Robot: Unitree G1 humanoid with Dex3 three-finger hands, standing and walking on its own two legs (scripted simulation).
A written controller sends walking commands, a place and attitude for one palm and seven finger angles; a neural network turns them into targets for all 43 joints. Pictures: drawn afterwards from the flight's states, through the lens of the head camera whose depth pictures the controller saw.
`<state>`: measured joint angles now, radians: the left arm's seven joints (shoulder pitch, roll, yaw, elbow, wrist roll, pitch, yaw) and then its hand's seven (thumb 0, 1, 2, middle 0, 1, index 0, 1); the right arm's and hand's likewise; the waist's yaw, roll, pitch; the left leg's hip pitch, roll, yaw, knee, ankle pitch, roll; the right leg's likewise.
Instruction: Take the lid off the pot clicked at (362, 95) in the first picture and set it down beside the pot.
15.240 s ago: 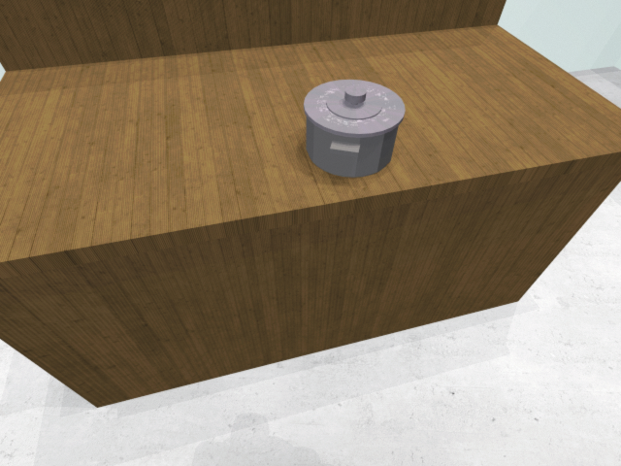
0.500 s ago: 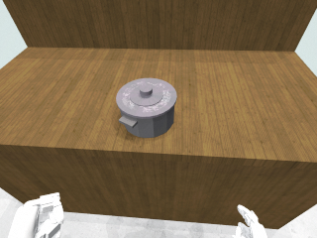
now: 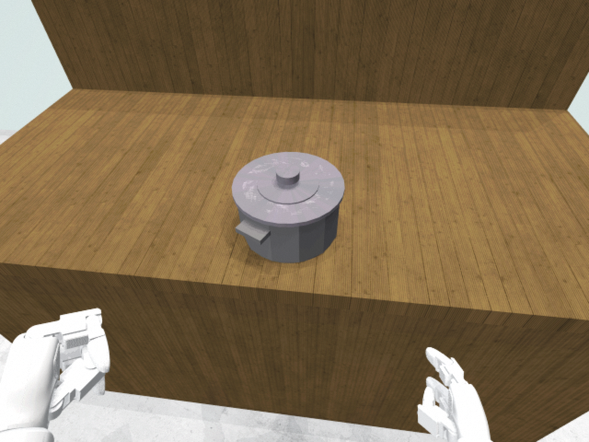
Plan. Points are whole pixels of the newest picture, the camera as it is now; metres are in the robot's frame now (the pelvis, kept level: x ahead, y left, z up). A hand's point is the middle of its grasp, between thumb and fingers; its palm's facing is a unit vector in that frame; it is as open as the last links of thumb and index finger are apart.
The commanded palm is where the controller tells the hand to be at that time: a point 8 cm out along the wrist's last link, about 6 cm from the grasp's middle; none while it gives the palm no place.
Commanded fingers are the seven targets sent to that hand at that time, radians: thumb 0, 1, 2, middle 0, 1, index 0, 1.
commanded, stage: raise the hand higher, near the body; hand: left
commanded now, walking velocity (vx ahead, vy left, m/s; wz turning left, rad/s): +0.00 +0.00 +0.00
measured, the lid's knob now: (287, 174) +0.50 +0.09 +0.11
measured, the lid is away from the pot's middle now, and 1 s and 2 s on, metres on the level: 0.00 0.00 0.00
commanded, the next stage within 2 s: reach forward and open the fingers in 0.08 s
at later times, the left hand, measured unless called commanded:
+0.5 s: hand (87, 323) +0.19 +0.27 +0.12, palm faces -0.02 -0.03 -1.00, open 3.0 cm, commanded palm +0.17 +0.26 +0.17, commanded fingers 0.00 0.36 1.26 -1.13 -0.90 -1.13 -0.90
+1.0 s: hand (101, 277) +0.23 +0.26 +0.16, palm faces -0.09 +0.01 -1.00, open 7.9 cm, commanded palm +0.21 +0.25 +0.21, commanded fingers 0.00 -0.31 1.50 -0.85 -0.08 -0.85 -0.08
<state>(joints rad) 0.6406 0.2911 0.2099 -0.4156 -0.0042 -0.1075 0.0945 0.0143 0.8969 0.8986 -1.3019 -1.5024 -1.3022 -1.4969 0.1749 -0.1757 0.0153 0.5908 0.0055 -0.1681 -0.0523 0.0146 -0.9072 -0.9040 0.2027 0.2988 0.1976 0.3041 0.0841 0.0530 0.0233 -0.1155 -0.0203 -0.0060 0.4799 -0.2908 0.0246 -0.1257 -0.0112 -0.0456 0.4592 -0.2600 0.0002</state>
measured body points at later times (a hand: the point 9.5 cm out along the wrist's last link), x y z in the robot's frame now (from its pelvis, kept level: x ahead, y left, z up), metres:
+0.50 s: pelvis -0.01 +0.00 +0.00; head +0.00 -0.06 +0.44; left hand +0.19 +0.26 +0.18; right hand +0.20 -0.23 -0.10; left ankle -0.02 +0.10 -0.74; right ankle +0.00 -0.12 -0.74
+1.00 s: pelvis -0.03 +0.00 +0.00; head -0.03 -0.05 +0.45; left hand +0.23 +0.25 +0.21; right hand +0.18 -0.22 -0.10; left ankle -0.02 +0.10 -0.74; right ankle +0.00 -0.12 -0.74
